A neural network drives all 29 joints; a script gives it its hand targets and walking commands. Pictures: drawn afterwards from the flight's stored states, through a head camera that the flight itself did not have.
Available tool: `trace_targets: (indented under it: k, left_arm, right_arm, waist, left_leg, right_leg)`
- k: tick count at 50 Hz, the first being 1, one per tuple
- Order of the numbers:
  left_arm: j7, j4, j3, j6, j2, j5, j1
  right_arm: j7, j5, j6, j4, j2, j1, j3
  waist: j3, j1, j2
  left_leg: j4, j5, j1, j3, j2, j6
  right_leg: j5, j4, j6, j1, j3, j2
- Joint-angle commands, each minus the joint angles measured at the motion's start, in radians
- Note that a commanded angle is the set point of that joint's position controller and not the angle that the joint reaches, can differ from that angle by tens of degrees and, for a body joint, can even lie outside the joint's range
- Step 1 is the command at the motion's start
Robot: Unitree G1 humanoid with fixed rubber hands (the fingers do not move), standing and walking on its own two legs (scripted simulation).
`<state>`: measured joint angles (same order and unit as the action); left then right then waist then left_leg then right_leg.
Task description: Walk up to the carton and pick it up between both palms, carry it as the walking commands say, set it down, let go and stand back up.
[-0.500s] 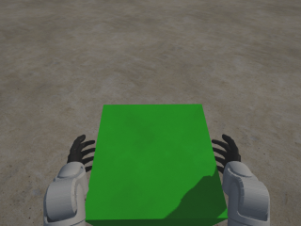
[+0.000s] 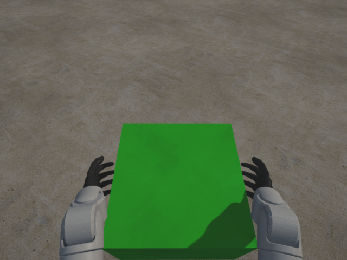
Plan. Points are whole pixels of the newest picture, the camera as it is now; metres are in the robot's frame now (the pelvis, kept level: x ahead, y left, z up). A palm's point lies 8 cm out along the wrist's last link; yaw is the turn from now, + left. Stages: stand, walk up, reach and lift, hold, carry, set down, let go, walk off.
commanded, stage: hold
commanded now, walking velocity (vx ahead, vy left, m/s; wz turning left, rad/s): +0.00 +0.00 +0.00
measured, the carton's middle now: (177, 189) +0.31 +0.00 -0.02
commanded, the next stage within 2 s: set down in 0.70 s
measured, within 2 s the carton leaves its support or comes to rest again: neither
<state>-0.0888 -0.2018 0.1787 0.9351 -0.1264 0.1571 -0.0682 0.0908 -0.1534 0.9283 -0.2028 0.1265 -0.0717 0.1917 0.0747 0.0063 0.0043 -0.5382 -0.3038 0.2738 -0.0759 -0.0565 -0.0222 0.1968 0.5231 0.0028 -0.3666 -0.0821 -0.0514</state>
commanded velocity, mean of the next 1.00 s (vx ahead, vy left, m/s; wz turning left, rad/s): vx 0.00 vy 0.00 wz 0.00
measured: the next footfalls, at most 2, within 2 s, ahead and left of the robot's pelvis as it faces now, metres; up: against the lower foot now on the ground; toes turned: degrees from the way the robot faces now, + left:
none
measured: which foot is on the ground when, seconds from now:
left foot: down 0.00-1.00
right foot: down 0.00-1.00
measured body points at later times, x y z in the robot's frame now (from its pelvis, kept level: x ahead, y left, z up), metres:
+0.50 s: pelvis +0.00 -0.01 +0.01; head -0.06 -0.02 +0.46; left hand +0.29 +0.19 +0.06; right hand +0.30 -0.19 +0.06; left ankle -0.02 +0.13 -0.73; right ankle +0.04 -0.13 -0.73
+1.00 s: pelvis +0.00 +0.00 +0.01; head -0.01 +0.00 +0.46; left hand +0.31 +0.20 +0.03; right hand +0.31 -0.18 +0.03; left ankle -0.01 +0.13 -0.73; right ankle +0.04 -0.13 -0.73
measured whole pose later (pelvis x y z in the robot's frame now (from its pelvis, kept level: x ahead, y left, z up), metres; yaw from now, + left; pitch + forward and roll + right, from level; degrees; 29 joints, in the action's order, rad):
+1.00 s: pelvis +0.00 +0.00 +0.01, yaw +2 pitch -4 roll -1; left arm 0.13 0.41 0.36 0.60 -0.07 0.34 -0.32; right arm -0.08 -0.32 0.62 0.33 0.10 -0.29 0.36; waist -0.03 -0.02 -0.01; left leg -0.34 -0.22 0.04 0.07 0.01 0.00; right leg 0.11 0.29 0.02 -0.10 0.00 -0.01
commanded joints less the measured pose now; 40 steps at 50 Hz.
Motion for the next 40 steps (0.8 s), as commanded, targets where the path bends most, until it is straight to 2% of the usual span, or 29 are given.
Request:
trace_targets:
  k: [1,2,3,4,5,6,7,9,11,13,17,20,25,31,35,36,38,40]
  left_arm:
    - [0.247,0.277,-0.401,-0.103,-0.346,-0.074,-0.262]
    - [0.251,0.320,-0.446,-0.191,-0.356,-0.104,-0.307]
    - [0.263,0.220,-0.502,-0.247,-0.414,-0.132,-0.318]
    - [0.267,0.161,-0.549,-0.277,-0.494,-0.150,-0.310]
    - [0.278,0.101,-0.606,-0.309,-0.565,-0.179,-0.365]
    - [0.300,0.054,-0.670,-0.335,-0.615,-0.221,-0.475]
    - [0.315,0.017,-0.692,-0.356,-0.630,-0.236,-0.572]
    - [0.339,0.083,-0.684,-0.357,-0.645,-0.222,-0.572]
    - [0.354,0.202,-0.642,-0.338,-0.641,-0.191,-0.553]
    - [0.371,0.324,-0.600,-0.322,-0.656,-0.163,-0.556]
    - [0.414,0.462,-0.550,-0.313,-0.740,-0.143,-0.642]
    - [0.442,0.497,-0.522,-0.317,-0.786,-0.140,-0.710]
    - [0.472,0.515,-0.485,-0.329,-0.805,-0.136,-0.777]
    - [0.491,0.520,-0.468,-0.343,-0.811,-0.139,-0.824]
    - [0.498,0.542,-0.465,-0.347,-0.824,-0.138,-0.841]
    - [0.505,0.441,-0.399,-0.353,-0.805,-0.121,-0.812]
    - [0.508,0.522,-0.366,-0.339,-0.784,-0.095,-0.782]
    - [0.514,0.556,-0.360,-0.336,-0.782,-0.087,-0.791]
  right_arm:
    - [-0.246,0.112,-0.106,0.281,0.329,-0.271,-0.417]
    - [-0.244,0.148,-0.193,0.310,0.336,-0.371,-0.465]
    - [-0.253,0.173,-0.244,0.211,0.426,-0.372,-0.533]
    - [-0.261,0.199,-0.273,0.143,0.500,-0.350,-0.592]
    - [-0.267,0.221,-0.297,0.063,0.573,-0.393,-0.645]
    - [-0.269,0.219,-0.311,-0.007,0.617,-0.451,-0.649]
    - [-0.277,0.223,-0.320,-0.037,0.641,-0.517,-0.670]
    - [-0.292,0.203,-0.316,0.027,0.645,-0.521,-0.667]
    - [-0.305,0.179,-0.297,0.136,0.636,-0.515,-0.638]
    - [-0.317,0.158,-0.279,0.239,0.651,-0.530,-0.606]
    - [-0.355,0.136,-0.260,0.371,0.734,-0.603,-0.547]
    - [-0.377,0.129,-0.256,0.404,0.785,-0.661,-0.517]
    - [-0.402,0.136,-0.255,0.415,0.842,-0.729,-0.507]
    - [-0.417,0.146,-0.260,0.419,0.888,-0.770,-0.516]
    - [-0.424,0.148,-0.264,0.432,0.900,-0.789,-0.514]
    - [-0.449,0.184,-0.263,0.466,0.918,-0.734,-0.484]
    - [-0.450,0.155,-0.269,0.504,0.865,-0.719,-0.438]
    - [-0.450,0.130,-0.280,0.506,0.840,-0.731,-0.413]
  waist:
    - [-0.091,0.008,-0.062]
    - [-0.101,0.034,-0.102]
    - [-0.029,0.032,-0.091]
    - [0.090,0.029,-0.065]
    - [0.260,0.021,-0.019]
    - [0.383,-0.027,0.035]
    - [0.433,-0.027,0.032]
    - [0.360,-0.026,0.000]
    - [0.213,-0.017,-0.028]
    - [0.098,-0.016,-0.032]
    - [0.043,-0.035,-0.040]
    - [0.065,-0.042,-0.037]
    - [0.099,-0.023,-0.014]
    - [0.150,-0.005,0.007]
    - [0.174,-0.002,0.001]
    - [0.197,0.020,0.022]
    - [0.142,0.007,0.011]
    - [0.105,-0.014,0.006]
  left_leg:
    - [0.203,0.018,-0.057,0.114,0.120,0.051]
    - [0.234,0.015,0.007,0.133,0.109,0.056]
    - [0.245,0.109,-0.014,0.145,0.098,0.055]
    - [0.232,0.269,-0.054,0.149,0.096,0.046]
    - [0.217,0.408,-0.103,0.150,0.106,0.039]
    - [0.204,0.478,-0.135,0.155,0.112,0.040]
    - [0.203,0.485,-0.139,0.148,0.122,0.038]
    - [0.229,0.394,-0.127,0.141,0.129,0.036]
    - [0.273,0.242,-0.056,0.142,0.126,0.039]
    - [0.312,0.131,0.008,0.150,0.116,0.046]
    - [0.340,0.083,0.032,0.165,0.109,0.049]
    - [0.338,0.104,0.001,0.164,0.118,0.049]
    - [0.323,0.123,-0.033,0.153,0.136,0.051]
    - [0.309,0.115,-0.039,0.141,0.149,0.055]
    - [0.314,0.099,-0.030,0.139,0.147,0.054]
    - [0.321,0.161,-0.085,0.141,0.151,0.078]
    - [0.326,0.144,-0.085,0.136,0.148,0.070]
    - [0.328,0.100,-0.084,0.133,0.149,0.068]
  right_leg:
    - [-0.139,-0.176,-0.038,0.401,0.140,0.102]
    - [-0.138,-0.169,-0.055,0.439,0.141,0.107]
    - [-0.204,-0.168,-0.049,0.491,0.140,0.112]
    - [-0.343,-0.157,-0.037,0.547,0.134,0.124]
    - [-0.464,-0.147,-0.021,0.621,0.124,0.141]
    - [-0.568,-0.131,-0.001,0.668,0.116,0.150]
    - [-0.592,-0.122,0.010,0.684,0.108,0.153]
    - [-0.492,-0.145,0.012,0.644,0.093,0.155]
    - [-0.367,-0.170,0.003,0.619,0.088,0.151]
    - [-0.293,-0.180,0.001,0.610,0.088,0.150]
    - [-0.249,-0.196,0.004,0.619,0.094,0.155]
    - [-0.248,-0.213,0.008,0.620,0.101,0.150]
    - [-0.225,-0.236,0.017,0.610,0.119,0.135]
    - [-0.190,-0.249,0.025,0.605,0.137,0.124]
    - [-0.178,-0.246,0.026,0.608,0.134,0.128]
    - [-0.121,-0.265,0.019,0.536,0.112,0.131]
    - [-0.098,-0.275,0.014,0.499,0.115,0.128]
    - [-0.050,-0.284,0.010,0.487,0.115,0.129]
